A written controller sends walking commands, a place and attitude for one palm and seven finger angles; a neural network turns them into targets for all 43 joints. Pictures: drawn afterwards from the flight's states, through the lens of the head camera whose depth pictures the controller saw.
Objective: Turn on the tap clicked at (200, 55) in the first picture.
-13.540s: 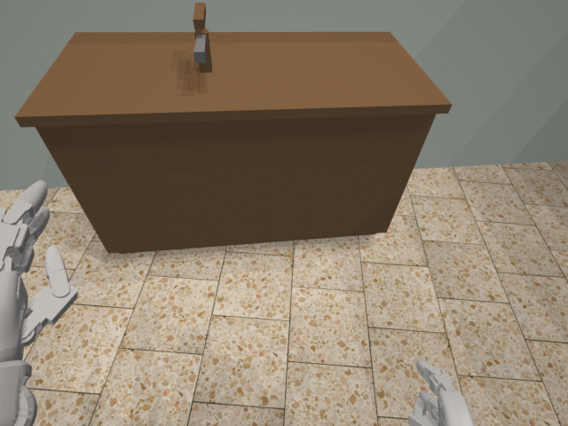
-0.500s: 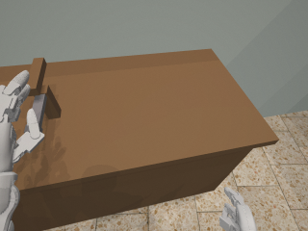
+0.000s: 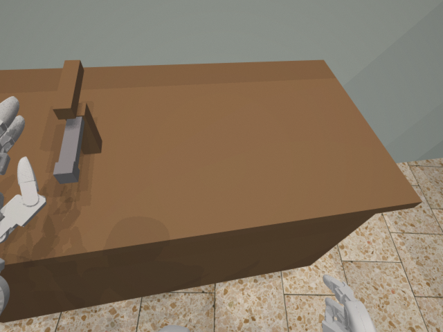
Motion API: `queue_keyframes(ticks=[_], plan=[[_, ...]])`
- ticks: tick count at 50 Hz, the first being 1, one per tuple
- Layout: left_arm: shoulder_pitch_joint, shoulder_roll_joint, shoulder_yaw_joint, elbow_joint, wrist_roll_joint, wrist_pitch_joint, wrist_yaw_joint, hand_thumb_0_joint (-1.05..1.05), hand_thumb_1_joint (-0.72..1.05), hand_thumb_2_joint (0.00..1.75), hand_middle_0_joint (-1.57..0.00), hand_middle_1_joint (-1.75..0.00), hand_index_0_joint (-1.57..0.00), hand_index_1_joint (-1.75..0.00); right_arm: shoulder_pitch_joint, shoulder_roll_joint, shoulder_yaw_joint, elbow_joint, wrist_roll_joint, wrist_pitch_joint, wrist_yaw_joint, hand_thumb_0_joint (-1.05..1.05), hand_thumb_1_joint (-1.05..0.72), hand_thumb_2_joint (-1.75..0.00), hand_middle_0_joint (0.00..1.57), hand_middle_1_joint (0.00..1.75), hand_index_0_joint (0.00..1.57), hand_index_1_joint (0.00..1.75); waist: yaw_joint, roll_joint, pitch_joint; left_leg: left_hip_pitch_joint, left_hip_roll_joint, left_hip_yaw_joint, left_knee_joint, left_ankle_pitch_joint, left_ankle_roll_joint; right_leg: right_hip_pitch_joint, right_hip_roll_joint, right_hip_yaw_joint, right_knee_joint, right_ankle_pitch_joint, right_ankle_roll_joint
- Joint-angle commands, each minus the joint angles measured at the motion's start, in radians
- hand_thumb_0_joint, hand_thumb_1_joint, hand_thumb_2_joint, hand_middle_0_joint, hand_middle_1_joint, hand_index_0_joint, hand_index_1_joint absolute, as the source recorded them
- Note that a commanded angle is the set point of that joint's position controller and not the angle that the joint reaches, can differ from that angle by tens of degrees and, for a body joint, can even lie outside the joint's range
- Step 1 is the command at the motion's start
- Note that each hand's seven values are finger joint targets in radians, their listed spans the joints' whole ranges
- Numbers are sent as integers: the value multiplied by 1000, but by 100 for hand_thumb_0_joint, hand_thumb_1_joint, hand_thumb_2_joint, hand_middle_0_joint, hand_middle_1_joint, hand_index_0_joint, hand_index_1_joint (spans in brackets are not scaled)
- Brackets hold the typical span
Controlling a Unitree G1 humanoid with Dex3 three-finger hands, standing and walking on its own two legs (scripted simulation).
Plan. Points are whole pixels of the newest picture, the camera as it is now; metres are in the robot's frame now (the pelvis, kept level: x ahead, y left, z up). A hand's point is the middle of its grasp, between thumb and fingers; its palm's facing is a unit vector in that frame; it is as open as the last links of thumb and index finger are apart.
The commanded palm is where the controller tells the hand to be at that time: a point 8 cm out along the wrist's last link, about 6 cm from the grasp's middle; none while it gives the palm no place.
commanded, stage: come to a stop and stand still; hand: left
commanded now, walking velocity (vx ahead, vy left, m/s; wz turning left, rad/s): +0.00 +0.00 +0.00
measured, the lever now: (67, 172) +0.32 +0.30 +0.08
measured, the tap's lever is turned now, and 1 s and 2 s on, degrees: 0 0 0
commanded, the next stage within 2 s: look again from close up in 1.60 s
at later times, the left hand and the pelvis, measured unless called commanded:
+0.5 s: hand (56, 218) +0.21 +0.23 +0.17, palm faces +0.33 -0.89 -0.33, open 7.4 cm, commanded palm +0.14 +0.27 +0.18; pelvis -0.02 -0.01 +0.00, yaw +1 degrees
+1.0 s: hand (49, 195) +0.23 +0.24 +0.18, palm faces +0.38 -0.87 -0.30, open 7.4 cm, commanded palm +0.16 +0.27 +0.18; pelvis -0.01 +0.00 +0.00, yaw -4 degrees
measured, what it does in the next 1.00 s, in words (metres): stands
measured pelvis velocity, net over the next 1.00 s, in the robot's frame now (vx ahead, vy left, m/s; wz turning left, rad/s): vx -0.01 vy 0.00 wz -0.06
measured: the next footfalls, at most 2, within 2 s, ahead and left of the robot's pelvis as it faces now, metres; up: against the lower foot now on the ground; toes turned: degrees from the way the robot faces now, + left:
none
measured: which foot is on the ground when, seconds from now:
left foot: down 0.00-1.00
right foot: down 0.00-1.00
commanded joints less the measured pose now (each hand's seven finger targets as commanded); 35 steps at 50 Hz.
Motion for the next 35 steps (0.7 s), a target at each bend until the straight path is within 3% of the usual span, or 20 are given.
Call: queue_keyframes(ticks=[1, 3, 4, 7, 8, 9, 11, 12, 13, 17, 18, 19, 22, 23, 24, 28, 29, 33, 34, 35], plan=[[-37, 144, 109, -178, -9, -81, 7, 0, 90, 90, -20, -30, -20, -30, -46, -134, -67, -146, 8, -54, -1, 0, -90, -90, 20, 30, 20, 30, -22, 119, -231, 64, 138, -126, -146, 242, -63, 83, -42, 51, -28, 107, -38], [-13, 135, 124, -101, -17, -67, 2, 0, 90, 90, -20, -30, -20, -30, -77, -134, -73, -156, 20, -43, -6, 0, -90, -90, 20, 30, 20, 30, -25, 107, -201, 65, 137, -134, -184, 165, -70, 61, -42, 66, -33, 88, -39], [-24, 102, 98, -85, -17, -72, -5, 0, 90, 90, -20, -30, -20, -30, -58, -124, -71, -156, 13, -34, -8, 0, -90, -90, 20, 30, 20, 30, -23, 99, -191, 43, 145, -135, -204, 123, -76, 62, -38, 49, -41, 67, -35], [-71, 117, 102, -68, -22, -72, -17, 0, 90, 90, -20, -30, -20, -30, -82, -110, -69, -177, 19, -30, -17, 0, -90, -90, 20, 30, 20, 30, -26, 79, -162, 2, 150, -153, -249, -91, -67, 48, -35, 59, -68, -27, -30], [-83, 122, 106, -74, -21, -67, -16, 0, 90, 90, -20, -30, -20, -30, -114, -111, -65, -185, 27, -28, -20, 0, -90, -90, 20, 30, 20, 30, -26, 117, -166, 19, 153, -161, -268, -124, -63, 43, -27, 65, -59, -45, -30], [-97, 94, 77, -75, -17, -70, -21, 0, 90, 90, -20, -30, -20, -30, -93, -103, -62, -184, 19, -25, -23, 0, -90, -90, 20, 30, 20, 30, -23, 117, -167, -16, 157, -166, -279, -188, -56, 64, -21, 54, -63, -54, -29], [-127, 102, 66, -102, -14, -68, -22, 0, 90, 90, -20, -30, -20, -30, -100, -98, -58, -191, 19, -31, -23, 0, -90, -90, 20, 30, 20, 30, -26, 129, -163, -31, 150, -167, -275, -263, -41, 63, -25, 68, -78, -87, -32], [-141, 96, 53, -122, -12, -68, -23, 0, 90, 90, -20, -30, -20, -30, -102, -95, -56, -193, 19, -35, -22, 0, -90, -90, 20, 30, 20, 30, -29, 119, -164, -30, 140, -161, -261, -252, -36, 64, -29, 75, -92, -89, -33], [-157, 130, 77, -150, -11, -66, -21, 0, 90, 90, -20, -30, -20, -30, -127, -99, -53, -199, 25, -38, -24, 0, -90, -90, 20, 30, 20, 30, -26, 148, -176, -19, 132, -157, -254, -221, -33, 79, -30, 86, -99, -71, -34], [-133, 121, 62, -187, -13, -68, -22, 0, 90, 90, -20, -30, -20, -30, -100, -93, -51, -179, 17, -56, -19, 0, -90, -90, 20, 30, 20, 30, -32, 146, -194, 8, 98, -129, -171, -96, -33, 77, -55, 111, -146, -23, -49], [-116, 165, 104, -190, -16, -61, -17, 0, 90, 90, -20, -30, -20, -30, -115, -100, -50, -182, 22, -55, -21, 0, -90, -90, 20, 30, 20, 30, -30, 142, -205, 22, 97, -137, -170, -60, -40, 85, -57, 107, -142, -5, -48], [-101, 134, 82, -192, -19, -64, -18, 0, 90, 90, -20, -30, -20, -30, -104, -92, -49, -176, 15, -55, -21, 0, -90, -90, 20, 30, 20, 30, -30, 140, -211, 16, 94, -128, -160, -42, -36, 96, -59, 102, -145, 15, -49], [-45, 142, 104, -192, -31, -61, -18, 0, 90, 90, -20, -30, -20, -30, -94, -96, -54, -174, 20, -60, -23, 0, -90, -90, 20, 30, 20, 30, -32, 139, -222, 38, 87, -130, -135, 36, -42, 100, -72, 106, -144, 59, -51], [-17, 169, 136, -178, -33, -54, -13, 0, 90, 90, -20, -30, -20, -30, -114, -98, -56, -176, 24, -58, -26, 0, -90, -90, 20, 30, 20, 30, -30, 136, -233, 58, 90, -135, -143, 60, -46, 104, -71, 99, -137, 69, -48], [2, 135, 113, -176, -36, -56, -17, 0, 90, 90, -20, -30, -20, -30, -98, -93, -56, -171, 19, -55, -28, 0, -90, -90, 20, 30, 20, 30, -28, 114, -239, 52, 91, -128, -142, 77, -42, 120, -69, 87, -136, 88, -45], [49, 150, 137, -160, -46, -47, -19, 0, 90, 90, -20, -30, -20, -30, -118, -99, -68, -181, 34, -55, -34, 0, -90, -90, 20, 30, 20, 30, -29, 100, -244, 93, 90, -129, -142, 142, -44, 114, -76, 87, -134, 117, -40], [56, 116, 108, -147, -49, -48, -23, 0, 90, 90, -20, -30, -20, -30, -104, -97, -69, -180, 30, -52, -35, 0, -90, -90, 20, 30, 20, 30, -29, 86, -229, 83, 93, -123, -147, 131, -40, 109, -73, 80, -144, 108, -36], [40, 134, 117, -124, -48, -34, -21, 0, 90, 90, -20, -30, -20, -30, -120, -99, -73, -184, 42, -53, -42, 0, -90, -90, 20, 30, 20, 30, -31, 69, -195, 89, 92, -128, -159, 80, -38, 78, -76, 93, -168, 54, -34], [35, 105, 84, -128, -48, -38, -25, 0, 90, 90, -20, -30, -20, -30, -105, -100, -71, -184, 36, -50, -42, 0, -90, -90, 20, 30, 20, 30, -33, 65, -191, 78, 94, -128, -163, 65, -35, 81, -73, 86, -173, 42, -33], [19, 116, 86, -146, -46, -40, -24, 0, 90, 90, -20, -30, -20, -30, -105, -101, -73, -191, 40, -53, -43, 0, -90, -90, 20, 30, 20, 30, -35, 68, -187, 75, 94, -130, -163, 51, -34, 78, -74, 92, -173, 28, -33]])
